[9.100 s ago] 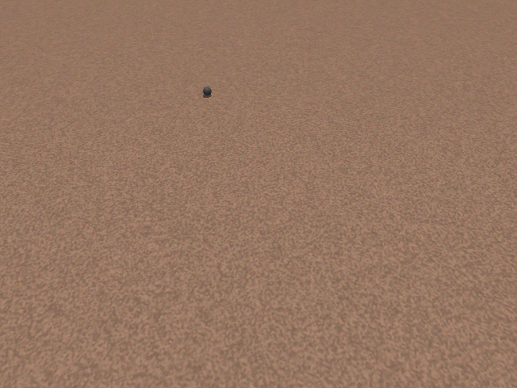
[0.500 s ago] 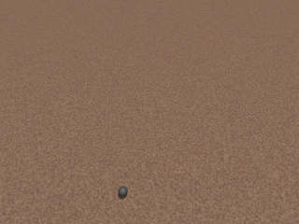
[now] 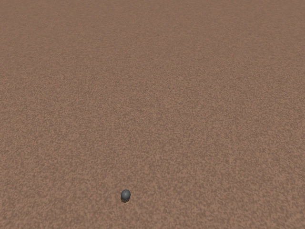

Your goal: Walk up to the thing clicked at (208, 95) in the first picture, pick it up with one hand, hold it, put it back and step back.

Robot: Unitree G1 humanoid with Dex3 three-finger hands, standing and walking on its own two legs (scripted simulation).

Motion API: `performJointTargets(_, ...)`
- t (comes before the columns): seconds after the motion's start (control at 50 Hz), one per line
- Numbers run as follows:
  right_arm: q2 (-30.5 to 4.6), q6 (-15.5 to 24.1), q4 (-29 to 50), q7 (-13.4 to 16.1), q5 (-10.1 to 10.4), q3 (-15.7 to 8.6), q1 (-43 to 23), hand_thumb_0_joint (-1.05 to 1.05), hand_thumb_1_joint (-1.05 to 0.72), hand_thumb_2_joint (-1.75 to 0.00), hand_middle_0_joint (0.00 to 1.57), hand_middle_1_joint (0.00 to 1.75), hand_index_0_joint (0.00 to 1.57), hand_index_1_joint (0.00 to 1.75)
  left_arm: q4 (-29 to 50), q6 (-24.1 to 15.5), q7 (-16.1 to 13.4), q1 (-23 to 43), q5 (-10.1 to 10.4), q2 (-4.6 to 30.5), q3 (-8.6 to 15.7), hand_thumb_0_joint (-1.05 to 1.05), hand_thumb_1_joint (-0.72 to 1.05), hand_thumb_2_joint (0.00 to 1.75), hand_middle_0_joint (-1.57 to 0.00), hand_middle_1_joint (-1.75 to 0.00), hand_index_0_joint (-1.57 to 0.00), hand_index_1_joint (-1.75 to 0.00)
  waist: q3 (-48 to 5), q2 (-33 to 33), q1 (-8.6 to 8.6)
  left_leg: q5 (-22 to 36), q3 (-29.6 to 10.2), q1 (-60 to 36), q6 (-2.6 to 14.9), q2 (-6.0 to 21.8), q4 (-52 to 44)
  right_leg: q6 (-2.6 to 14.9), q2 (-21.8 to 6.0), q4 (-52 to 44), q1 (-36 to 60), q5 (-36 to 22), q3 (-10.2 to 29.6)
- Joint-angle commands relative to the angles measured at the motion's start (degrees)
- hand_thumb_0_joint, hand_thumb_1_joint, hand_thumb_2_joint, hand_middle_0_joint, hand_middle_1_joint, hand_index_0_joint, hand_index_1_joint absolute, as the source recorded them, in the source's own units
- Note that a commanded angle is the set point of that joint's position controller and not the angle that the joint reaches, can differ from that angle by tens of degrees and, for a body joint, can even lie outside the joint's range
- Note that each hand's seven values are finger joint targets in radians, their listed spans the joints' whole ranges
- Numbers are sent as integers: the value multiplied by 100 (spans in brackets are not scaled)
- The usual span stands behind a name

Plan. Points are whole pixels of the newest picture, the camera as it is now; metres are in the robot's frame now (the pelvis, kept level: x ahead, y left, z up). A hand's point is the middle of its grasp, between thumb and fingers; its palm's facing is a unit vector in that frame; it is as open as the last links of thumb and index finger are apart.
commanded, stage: stand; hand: left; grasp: from above
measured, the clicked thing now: (125, 194) +0.42 +0.22 -0.75
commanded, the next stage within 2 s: rise first in 0.56 s
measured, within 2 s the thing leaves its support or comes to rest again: neither
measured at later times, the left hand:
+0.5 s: hand out of the picture +0.08 +0.25 -0.15, palm faces -0.02 -0.94 -0.35, open 7.4 cm
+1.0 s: hand out of the picture +0.15 +0.25 -0.17, palm faces -0.06 -0.93 -0.37, open 10.7 cm
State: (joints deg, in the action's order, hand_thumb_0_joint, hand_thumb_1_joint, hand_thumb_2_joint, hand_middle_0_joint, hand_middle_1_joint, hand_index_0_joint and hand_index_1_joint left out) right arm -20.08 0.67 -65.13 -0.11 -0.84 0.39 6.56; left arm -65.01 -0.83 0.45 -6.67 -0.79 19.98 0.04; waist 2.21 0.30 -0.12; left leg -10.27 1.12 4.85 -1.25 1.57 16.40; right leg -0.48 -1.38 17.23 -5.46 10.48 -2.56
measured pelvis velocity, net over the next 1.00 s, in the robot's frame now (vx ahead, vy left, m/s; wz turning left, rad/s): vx -0.02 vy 0.01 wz -0.01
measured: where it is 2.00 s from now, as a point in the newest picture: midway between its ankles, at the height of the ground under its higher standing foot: outside the picture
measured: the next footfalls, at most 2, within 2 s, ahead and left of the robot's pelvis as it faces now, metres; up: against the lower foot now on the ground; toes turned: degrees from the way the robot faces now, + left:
none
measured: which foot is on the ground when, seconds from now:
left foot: down 0.00-1.00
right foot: down 0.00-1.00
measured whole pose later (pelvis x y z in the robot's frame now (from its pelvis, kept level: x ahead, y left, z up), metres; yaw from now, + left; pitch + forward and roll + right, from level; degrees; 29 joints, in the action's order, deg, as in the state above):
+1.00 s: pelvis -0.02 +0.01 -0.03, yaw +0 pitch +8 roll +0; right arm -13.9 1.7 -42.8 1.3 1.4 -1.5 14.4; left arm -54.3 2.3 0.6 0.5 -8.5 18.3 8.0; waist -1.3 -0.2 1.5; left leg -18.7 1.1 27.6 -0.7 1.9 38.4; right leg -0.6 -1.7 37.6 -27.6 17.9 -1.9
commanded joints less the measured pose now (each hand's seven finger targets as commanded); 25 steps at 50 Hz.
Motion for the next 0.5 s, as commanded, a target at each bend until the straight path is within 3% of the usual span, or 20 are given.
performJointTargets(0.0,-1226,106,311,62,33,-231,-209,0,-90,-90,20,30,20,30,339,-102,-110,159,41,1235,207,0,90,90,-20,-30,-20,-30,-397,-5,5,1088,-505,-46,180,666,-160,159,-699,-204,97,-1076,554)
performJointTargets(0.2,-1209,105,355,78,31,-235,-200,0,-90,-90,20,30,20,30,363,-108,-119,203,34,1248,225,0,90,90,-20,-30,-20,-30,-524,-27,21,1493,-448,-171,193,689,-80,162,-724,-108,257,-1563,515)
performJointTargets(0.48,-1191,96,381,81,32,-238,-244,0,-90,-90,20,30,20,30,359,-93,-111,218,33,1234,238,0,90,90,-20,-30,-20,-30,-347,-54,10,1121,-465,-100,183,666,-183,159,-693,-230,125,-1135,546)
